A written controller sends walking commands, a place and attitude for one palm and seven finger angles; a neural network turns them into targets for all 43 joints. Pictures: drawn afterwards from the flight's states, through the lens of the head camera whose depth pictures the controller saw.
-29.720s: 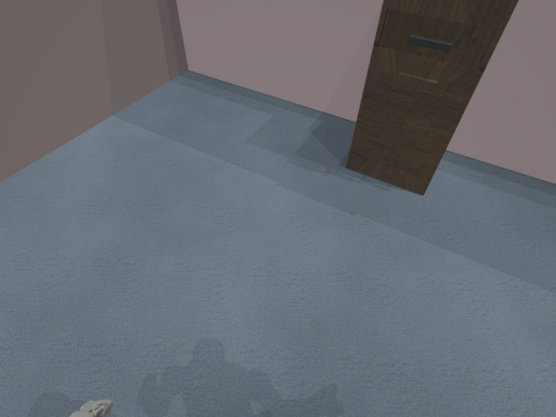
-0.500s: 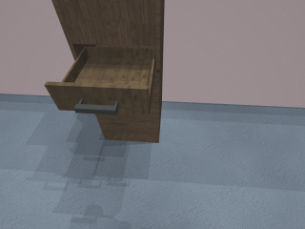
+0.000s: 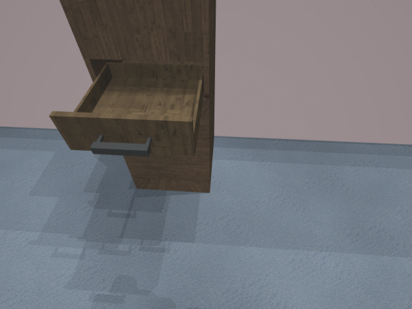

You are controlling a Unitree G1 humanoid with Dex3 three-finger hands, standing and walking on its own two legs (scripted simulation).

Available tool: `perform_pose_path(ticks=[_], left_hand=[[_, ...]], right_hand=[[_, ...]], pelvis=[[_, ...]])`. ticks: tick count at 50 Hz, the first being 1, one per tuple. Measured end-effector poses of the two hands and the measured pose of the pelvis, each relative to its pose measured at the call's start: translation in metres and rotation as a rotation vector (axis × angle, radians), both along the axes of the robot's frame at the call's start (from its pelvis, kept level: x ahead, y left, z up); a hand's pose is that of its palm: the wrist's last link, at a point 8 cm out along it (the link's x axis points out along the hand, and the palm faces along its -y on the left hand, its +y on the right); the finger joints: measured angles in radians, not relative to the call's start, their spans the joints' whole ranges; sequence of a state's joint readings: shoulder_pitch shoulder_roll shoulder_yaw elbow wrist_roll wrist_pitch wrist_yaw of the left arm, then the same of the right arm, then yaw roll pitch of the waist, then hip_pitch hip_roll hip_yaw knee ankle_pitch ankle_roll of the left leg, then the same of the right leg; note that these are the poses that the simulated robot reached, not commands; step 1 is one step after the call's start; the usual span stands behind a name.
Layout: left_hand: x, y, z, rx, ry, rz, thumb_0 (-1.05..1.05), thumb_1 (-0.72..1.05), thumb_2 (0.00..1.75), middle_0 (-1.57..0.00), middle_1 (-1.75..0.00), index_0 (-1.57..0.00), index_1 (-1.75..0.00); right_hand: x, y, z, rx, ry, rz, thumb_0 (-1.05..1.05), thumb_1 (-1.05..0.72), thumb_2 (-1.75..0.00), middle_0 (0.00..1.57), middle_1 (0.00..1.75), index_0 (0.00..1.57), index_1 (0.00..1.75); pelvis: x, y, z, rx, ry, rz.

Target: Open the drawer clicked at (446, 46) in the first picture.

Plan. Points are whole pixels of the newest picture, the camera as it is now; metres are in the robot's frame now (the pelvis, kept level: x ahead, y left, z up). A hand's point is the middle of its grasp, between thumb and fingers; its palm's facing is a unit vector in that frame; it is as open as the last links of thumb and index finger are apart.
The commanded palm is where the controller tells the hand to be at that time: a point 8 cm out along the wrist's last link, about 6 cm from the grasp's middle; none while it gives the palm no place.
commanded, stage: look to check the result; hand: left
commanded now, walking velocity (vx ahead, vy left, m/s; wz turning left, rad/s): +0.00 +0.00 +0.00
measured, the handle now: (123, 143) +0.53 +0.26 -0.03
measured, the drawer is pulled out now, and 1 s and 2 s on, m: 0.30 0.30 0.30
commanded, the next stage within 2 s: stand and wait in 0.40 s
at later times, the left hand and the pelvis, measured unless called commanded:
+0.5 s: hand out of the picture +0.02 +0.17 -0.17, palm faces +0.03 -0.97 -0.23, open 7.3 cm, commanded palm none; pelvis +0.01 -0.01 +0.00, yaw +0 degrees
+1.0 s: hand out of the picture +0.05 +0.18 -0.17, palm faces +0.03 -0.97 -0.25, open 7.3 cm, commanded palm none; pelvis +0.02 -0.02 +0.00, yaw +0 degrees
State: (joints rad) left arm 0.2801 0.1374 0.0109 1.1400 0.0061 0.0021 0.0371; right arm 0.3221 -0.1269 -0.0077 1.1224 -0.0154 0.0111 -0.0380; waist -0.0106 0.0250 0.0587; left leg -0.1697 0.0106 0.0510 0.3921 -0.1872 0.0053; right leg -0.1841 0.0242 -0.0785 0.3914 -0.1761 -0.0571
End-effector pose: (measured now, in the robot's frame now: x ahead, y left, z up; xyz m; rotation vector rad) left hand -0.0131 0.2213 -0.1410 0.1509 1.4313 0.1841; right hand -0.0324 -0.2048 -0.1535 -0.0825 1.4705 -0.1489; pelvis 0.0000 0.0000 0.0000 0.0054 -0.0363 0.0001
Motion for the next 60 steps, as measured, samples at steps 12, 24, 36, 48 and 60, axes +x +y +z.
perform_pose_path(ticks=[12,24,36,48,60], left_hand=[[0.008,-0.003,0.001,0.007,-0.001,0.001,0.00,0.91,0.90,-0.20,-0.30,-0.20,-0.30],[0.029,-0.003,0.003,0.014,-0.029,-0.012,0.00,0.91,0.90,-0.20,-0.30,-0.20,-0.30],[0.045,-0.001,0.006,0.031,-0.051,-0.021,0.00,0.91,0.90,-0.20,-0.30,-0.20,-0.30],[0.052,0.001,0.007,0.041,-0.058,-0.024,0.00,0.91,0.90,-0.20,-0.30,-0.20,-0.30],[0.057,0.004,0.009,0.050,-0.061,-0.029,0.00,0.91,0.90,-0.20,-0.30,-0.20,-0.30]], right_hand=[[0.015,-0.010,0.000,-0.008,-0.013,0.011,0.00,-0.91,-0.90,0.20,0.30,0.20,0.30],[0.030,-0.017,0.001,-0.016,-0.028,0.017,0.00,-0.91,-0.90,0.20,0.30,0.20,0.30],[0.044,-0.026,0.001,-0.025,-0.040,0.023,0.00,-0.91,-0.89,0.20,0.30,0.20,0.30],[0.054,-0.037,0.003,-0.042,-0.052,0.032,0.00,-0.91,-0.89,0.20,0.30,0.20,0.30],[0.058,-0.041,0.003,-0.048,-0.054,0.037,0.00,-0.91,-0.89,0.20,0.30,0.20,0.30]], pelvis=[[0.006,-0.005,0.001,-0.001,0.003,0.001],[0.014,-0.009,0.001,0.001,0.005,0.000],[0.020,-0.013,0.002,0.002,0.006,0.001],[0.024,-0.016,0.002,0.001,0.005,0.002],[0.026,-0.017,0.003,0.002,0.006,0.000]])
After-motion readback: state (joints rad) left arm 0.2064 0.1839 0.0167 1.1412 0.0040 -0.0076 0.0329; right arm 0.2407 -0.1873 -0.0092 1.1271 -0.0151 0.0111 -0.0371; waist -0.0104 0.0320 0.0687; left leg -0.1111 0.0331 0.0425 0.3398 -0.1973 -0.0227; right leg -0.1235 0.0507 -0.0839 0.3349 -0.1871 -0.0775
